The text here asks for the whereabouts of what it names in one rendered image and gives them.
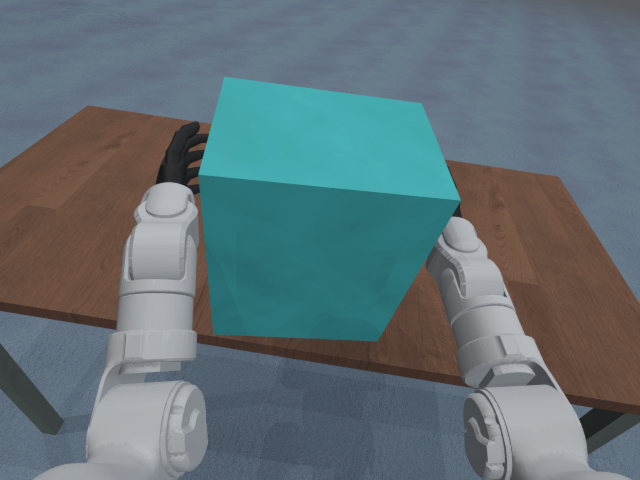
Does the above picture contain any left robot forearm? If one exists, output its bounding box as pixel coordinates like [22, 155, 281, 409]
[86, 182, 199, 458]

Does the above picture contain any right robot forearm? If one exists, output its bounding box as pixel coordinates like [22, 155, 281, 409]
[426, 217, 588, 460]

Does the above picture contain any robot right hand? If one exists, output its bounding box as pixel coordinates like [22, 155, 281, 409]
[447, 166, 462, 218]

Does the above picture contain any carton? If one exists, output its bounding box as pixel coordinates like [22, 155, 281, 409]
[198, 77, 461, 341]

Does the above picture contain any robot left upper arm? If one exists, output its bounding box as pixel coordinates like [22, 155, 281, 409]
[33, 380, 208, 480]

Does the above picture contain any robot right upper arm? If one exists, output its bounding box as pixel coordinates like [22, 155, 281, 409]
[463, 385, 632, 480]

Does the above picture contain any table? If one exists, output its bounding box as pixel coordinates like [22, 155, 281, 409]
[0, 105, 640, 455]

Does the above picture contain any robot left hand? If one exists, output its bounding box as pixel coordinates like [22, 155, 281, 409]
[155, 121, 209, 195]

